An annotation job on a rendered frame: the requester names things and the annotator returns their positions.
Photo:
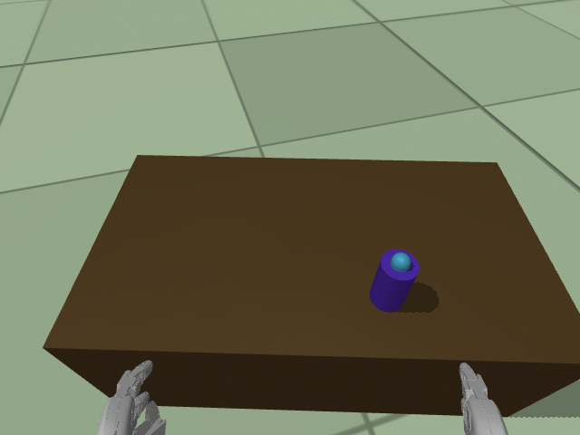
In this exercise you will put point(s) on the left robot hand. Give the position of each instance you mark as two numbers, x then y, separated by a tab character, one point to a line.
120	412

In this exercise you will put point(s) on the right robot hand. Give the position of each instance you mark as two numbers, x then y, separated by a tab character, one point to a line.
481	415

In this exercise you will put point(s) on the bottle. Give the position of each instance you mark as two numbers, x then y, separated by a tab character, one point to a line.
394	278

